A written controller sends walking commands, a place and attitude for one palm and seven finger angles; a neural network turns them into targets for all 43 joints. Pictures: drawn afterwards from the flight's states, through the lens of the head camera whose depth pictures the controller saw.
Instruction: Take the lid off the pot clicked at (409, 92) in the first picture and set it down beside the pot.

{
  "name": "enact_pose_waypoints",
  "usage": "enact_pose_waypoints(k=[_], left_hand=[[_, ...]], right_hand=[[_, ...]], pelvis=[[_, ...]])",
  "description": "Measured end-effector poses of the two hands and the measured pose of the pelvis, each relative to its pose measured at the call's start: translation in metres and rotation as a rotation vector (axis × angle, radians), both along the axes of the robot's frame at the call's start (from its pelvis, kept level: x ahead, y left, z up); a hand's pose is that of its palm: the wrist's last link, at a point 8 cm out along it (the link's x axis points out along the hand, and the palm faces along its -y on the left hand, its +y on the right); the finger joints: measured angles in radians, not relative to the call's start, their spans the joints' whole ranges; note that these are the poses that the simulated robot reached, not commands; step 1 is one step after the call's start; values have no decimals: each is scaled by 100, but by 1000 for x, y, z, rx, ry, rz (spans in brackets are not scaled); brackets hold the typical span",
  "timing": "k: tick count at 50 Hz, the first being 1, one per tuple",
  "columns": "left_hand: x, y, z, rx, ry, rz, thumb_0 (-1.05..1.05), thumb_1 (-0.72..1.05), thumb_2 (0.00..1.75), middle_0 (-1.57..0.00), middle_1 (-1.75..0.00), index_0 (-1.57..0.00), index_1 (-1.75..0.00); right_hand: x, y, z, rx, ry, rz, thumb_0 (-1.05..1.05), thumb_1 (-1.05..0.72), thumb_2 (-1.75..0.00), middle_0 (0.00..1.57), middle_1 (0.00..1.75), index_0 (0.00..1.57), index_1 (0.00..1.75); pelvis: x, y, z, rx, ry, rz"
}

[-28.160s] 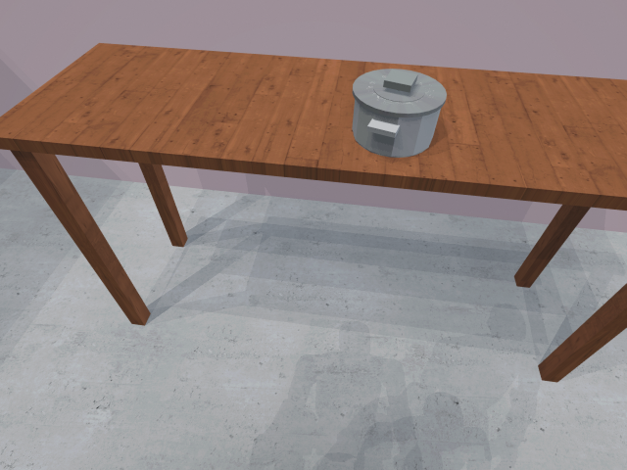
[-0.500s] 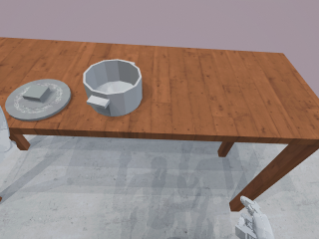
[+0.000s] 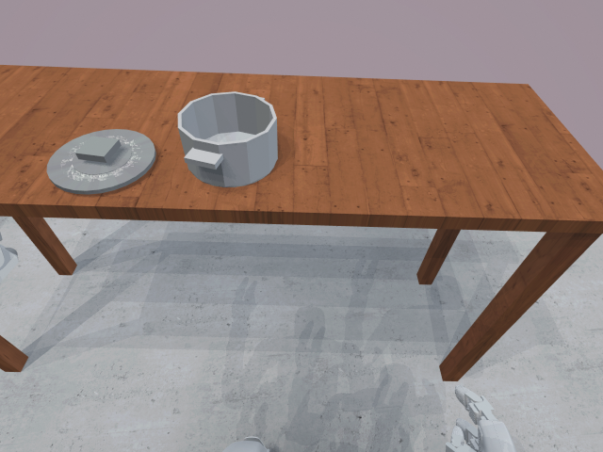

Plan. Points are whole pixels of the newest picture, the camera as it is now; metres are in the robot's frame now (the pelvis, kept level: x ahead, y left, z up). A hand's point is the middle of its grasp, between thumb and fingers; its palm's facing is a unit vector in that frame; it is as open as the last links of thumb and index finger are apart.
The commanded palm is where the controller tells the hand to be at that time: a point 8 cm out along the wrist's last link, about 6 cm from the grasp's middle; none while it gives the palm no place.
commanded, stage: step back with the hand held close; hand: left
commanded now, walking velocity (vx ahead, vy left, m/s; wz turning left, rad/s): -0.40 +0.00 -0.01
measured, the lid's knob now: (99, 149) +0.56 +0.38 +0.09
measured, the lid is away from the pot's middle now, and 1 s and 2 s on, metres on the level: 0.23 0.23 0.23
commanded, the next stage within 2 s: stop stepping back and stand still in 0.16 s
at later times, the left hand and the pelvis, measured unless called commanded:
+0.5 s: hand out of the picture +0.06 +0.22 +0.28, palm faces +0.39 -0.83 -0.41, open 7.4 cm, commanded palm +0.03 +0.28 +0.28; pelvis -0.11 +0.01 +0.01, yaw -4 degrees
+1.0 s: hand out of the picture +0.05 +0.24 +0.29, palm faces +0.47 -0.81 -0.34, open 7.4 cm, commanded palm +0.00 +0.30 +0.28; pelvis -0.14 +0.03 +0.01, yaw -3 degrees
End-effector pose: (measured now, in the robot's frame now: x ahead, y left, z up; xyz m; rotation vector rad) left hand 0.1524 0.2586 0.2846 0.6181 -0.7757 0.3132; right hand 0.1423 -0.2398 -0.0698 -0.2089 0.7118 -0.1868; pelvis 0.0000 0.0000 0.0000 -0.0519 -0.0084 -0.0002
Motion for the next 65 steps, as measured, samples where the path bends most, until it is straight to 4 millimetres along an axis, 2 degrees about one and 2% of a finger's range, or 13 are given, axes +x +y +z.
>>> enact_pose_waypoints(k=[13, 16, 22, 26, 30, 34, 42, 47, 53, 56, 59, 62, 65], left_hand=[[-40, 23, -4, -62, 64, -41, 2, 89, 90, -21, -30, -21, -30], [-44, 22, -21, -106, 174, -45, 1, 89, 90, -21, -30, -21, -30], [-100, 1, -12, -7, 161, -73, 2, 89, 90, -21, -30, -21, -30], [-129, 7, 8, -37, 20, -80, 2, 88, 90, -22, -30, -22, -30], [-126, 30, 8, -121, -77, -43, 1, 88, 90, -21, -30, -22, -30], [-115, 39, -4, -166, 36, 12, 1, 89, 90, -21, -30, -21, -30], [-144, 0, -12, -48, 161, -85, 2, 89, 90, -21, -30, -21, -30], [-149, 13, 4, -52, 30, -49, 1, 88, 90, -22, -30, -22, -30], [-123, 29, 1, -95, 56, 38, 1, 89, 90, -21, -30, -21, -30], [-84, 38, -57, -130, 330, 68, 0, 89, 90, -20, -30, -20, -30], [-61, 45, -175, -311, 803, 130, 0, 90, 90, -19, -30, -20, -30], [-87, 33, -301, -496, 1255, 192, 1, 91, 90, -19, -29, -20, -30], [-147, 3, -393, -624, 1660, 213, 1, 91, 90, -19, -29, -19, -30]], right_hand=[[-45, 24, 22, -9, -25, 5, 2, -90, -90, 20, 30, 20, 30], [-61, 25, 18, 17, -32, 14, 2, -90, -90, 20, 30, 20, 30], [-103, 20, 19, 15, -50, 1, 2, -90, -90, 21, 30, 20, 30], [-137, 12, 16, -15, 24, -39, 2, -90, -90, 21, 30, 20, 30], [-159, 7, 8, -35, 23, -90, 2, -90, -90, 20, 30, 20, 30], [-175, 14, 12, 15, -3, -120, 2, -90, -90, 20, 30, 20, 30], [-189, 13, 6, 20, 55, -62, 2, -90, -90, 20, 30, 20, 30], [-180, 8, 1, -21, 65, -60, 2, -90, -90, 20, 30, 20, 30], [-154, 19, 0, 40, 4, -67, 2, -90, -90, 20, 30, 20, 30], [-142, 21, -16, 74, 30, 1, 2, -90, -90, 20, 30, 20, 30], [-141, 19, -36, 89, 126, 14, 1, -90, -90, 20, 30, 20, 30], [-151, 19, -46, 73, 217, -4, 1, -90, -90, 20, 30, 20, 30], [-173, 19, -49, 43, 315, -41, 1, -90, -90, 20, 30, 20, 30]], pelvis=[[-58, 17, 14, -4, 18, -41], [-78, 17, 12, -16, 18, -46], [-110, 9, 6, 11, -1, -53], [-116, 16, 12, 29, -8, -70], [-131, 26, 6, 8, -17, -46], [-142, 23, 12, 33, -21, -60], [-149, 14, 14, 47, -12, -63], [-144, 23, 9, 35, -14, -43], [-136, 23, 9, 48, -23, -45], [-132, 23, 6, 48, 11, -19], [-128, 25, 1, 47, 8, 15], [-122, 28, -4, 42, -12, 34], [-116, 30, -7, 48, -15, 23]])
